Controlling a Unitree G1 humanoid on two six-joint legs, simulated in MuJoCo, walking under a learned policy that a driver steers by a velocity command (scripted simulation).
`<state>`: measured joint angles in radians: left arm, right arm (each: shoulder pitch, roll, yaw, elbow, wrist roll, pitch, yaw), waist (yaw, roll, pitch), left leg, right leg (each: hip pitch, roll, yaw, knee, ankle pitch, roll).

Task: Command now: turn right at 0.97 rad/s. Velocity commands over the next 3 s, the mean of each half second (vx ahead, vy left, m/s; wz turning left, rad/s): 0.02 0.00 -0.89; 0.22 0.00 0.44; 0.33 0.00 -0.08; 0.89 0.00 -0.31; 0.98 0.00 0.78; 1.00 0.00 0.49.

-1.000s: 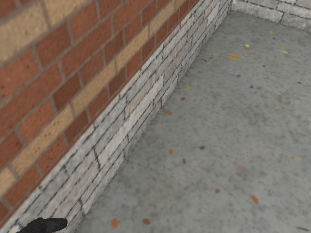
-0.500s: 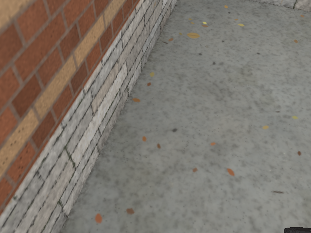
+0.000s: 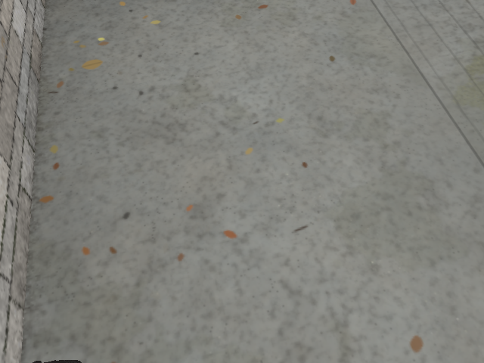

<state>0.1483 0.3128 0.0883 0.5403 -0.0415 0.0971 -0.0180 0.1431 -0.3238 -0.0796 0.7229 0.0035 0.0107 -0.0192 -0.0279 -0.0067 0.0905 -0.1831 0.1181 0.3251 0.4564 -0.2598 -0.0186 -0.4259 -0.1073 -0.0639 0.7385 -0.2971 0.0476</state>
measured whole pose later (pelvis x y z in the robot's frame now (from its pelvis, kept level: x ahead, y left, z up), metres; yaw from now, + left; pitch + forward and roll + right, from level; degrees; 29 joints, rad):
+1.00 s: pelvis +0.18 -0.06 +0.00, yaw -6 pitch +2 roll -1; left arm -0.04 0.26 0.05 0.58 -0.01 -0.05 0.00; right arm 0.38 -0.29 -0.09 0.74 0.04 0.04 -0.07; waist -0.08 -0.02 0.06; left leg -0.09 -0.11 -0.32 0.47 -0.39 0.05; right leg -0.45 0.10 0.14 0.47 -0.09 0.06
